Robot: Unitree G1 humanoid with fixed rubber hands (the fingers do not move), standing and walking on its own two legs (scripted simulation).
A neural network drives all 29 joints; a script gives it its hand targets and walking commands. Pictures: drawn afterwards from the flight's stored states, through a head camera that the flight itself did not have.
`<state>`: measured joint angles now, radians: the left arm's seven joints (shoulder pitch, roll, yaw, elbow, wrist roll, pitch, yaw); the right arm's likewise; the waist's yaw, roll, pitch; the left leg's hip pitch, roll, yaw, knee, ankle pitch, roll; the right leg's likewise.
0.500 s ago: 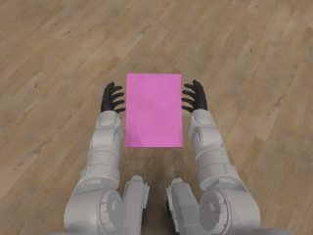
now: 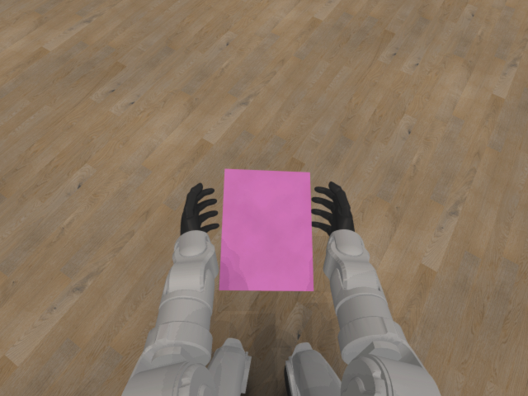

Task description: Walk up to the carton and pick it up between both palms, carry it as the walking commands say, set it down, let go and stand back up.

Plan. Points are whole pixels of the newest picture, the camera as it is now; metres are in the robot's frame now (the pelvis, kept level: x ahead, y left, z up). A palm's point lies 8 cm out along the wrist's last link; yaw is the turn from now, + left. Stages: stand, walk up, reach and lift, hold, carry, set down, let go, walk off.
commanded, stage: reach and lift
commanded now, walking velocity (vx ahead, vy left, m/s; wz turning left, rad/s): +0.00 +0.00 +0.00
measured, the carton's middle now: (263, 235) +0.39 +0.01 -0.14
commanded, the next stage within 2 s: none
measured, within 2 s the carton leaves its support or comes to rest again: neither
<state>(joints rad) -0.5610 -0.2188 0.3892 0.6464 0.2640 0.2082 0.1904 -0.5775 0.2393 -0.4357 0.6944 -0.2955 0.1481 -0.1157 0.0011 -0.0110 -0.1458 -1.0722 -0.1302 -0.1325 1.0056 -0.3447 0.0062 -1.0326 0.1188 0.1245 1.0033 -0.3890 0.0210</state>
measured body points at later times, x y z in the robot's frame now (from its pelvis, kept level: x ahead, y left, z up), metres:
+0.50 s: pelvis +0.00 -0.02 +0.05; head +0.09 -0.01 +0.49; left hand +0.36 +0.12 +0.02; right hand +0.37 -0.12 +0.02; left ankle +0.06 +0.10 -0.66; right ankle +0.04 -0.12 -0.66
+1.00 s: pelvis +0.03 -0.01 +0.08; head +0.02 -0.01 +0.53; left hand +0.35 +0.13 +0.08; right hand +0.37 -0.12 +0.09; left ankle +0.06 +0.10 -0.66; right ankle +0.04 -0.12 -0.66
